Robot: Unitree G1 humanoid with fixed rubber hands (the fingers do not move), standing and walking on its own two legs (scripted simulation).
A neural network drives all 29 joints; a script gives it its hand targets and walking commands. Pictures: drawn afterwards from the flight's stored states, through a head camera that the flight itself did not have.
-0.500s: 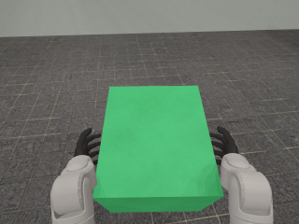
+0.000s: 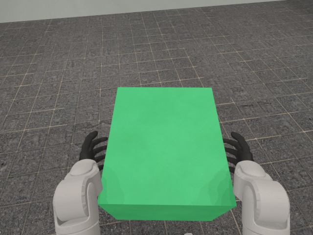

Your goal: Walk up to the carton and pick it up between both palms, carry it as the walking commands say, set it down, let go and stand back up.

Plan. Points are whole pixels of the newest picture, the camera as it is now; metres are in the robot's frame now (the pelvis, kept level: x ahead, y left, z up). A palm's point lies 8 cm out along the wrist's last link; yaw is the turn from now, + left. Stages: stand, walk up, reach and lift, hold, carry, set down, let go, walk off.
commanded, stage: carry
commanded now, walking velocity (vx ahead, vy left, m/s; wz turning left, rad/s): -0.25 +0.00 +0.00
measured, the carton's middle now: (164, 153) +0.33 +0.00 +0.01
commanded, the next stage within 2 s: none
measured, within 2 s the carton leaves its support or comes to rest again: neither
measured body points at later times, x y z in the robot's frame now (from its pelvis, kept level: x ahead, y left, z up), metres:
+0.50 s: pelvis -0.07 +0.03 +0.00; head -0.07 +0.05 +0.45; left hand +0.19 +0.21 +0.09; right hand +0.19 -0.12 +0.10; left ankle -0.04 +0.12 -0.72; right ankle -0.12 -0.09 -0.71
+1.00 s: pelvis -0.22 +0.06 +0.00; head -0.19 +0.09 +0.45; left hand +0.04 +0.24 +0.07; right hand +0.05 -0.09 +0.10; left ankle -0.21 +0.13 -0.72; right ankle -0.19 -0.09 -0.69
